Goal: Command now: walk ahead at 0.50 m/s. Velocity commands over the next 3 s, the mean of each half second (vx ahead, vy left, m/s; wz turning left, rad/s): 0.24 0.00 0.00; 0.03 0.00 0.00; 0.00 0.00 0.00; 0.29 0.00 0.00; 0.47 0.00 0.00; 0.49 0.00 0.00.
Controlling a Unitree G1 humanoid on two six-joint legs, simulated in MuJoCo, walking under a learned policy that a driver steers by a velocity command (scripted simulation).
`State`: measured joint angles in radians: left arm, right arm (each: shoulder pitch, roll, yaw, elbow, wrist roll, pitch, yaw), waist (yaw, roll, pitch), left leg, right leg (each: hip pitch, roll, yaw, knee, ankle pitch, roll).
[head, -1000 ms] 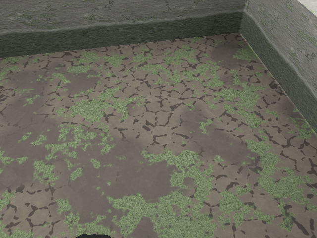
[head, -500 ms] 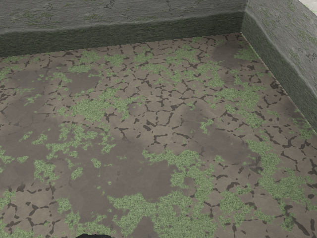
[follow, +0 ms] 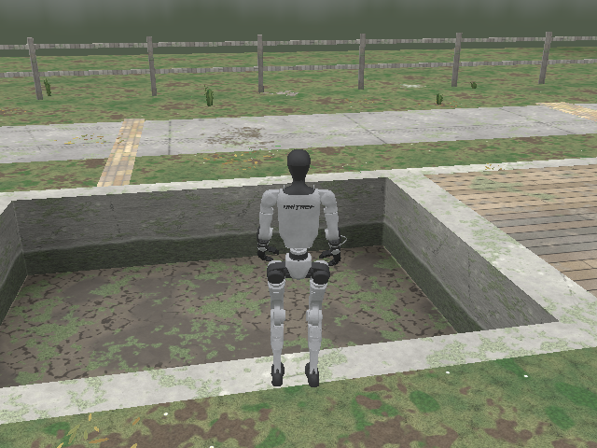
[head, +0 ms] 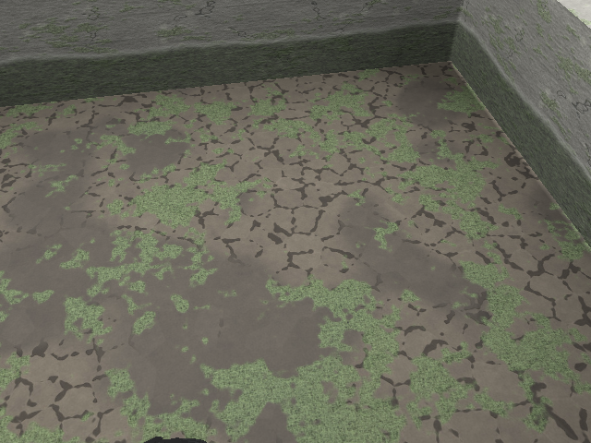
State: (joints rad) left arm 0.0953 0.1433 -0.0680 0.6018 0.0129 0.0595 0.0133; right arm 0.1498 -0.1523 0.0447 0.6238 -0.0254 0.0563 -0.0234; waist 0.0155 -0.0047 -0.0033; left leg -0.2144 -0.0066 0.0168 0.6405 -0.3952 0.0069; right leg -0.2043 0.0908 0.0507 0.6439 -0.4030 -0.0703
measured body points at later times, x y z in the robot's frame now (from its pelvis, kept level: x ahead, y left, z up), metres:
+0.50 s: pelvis +0.00 +0.00 +0.02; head +0.00 +0.00 +0.47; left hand +0.15 +0.21 -0.09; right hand +0.15 -0.21 -0.09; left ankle -0.03 +0.12 -0.72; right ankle -0.04 -0.08 -0.72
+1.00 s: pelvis +0.00 +0.02 +0.03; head +0.00 +0.02 +0.48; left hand +0.09 +0.24 -0.10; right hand +0.09 -0.22 -0.09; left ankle -0.03 +0.12 -0.72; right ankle -0.04 -0.08 -0.72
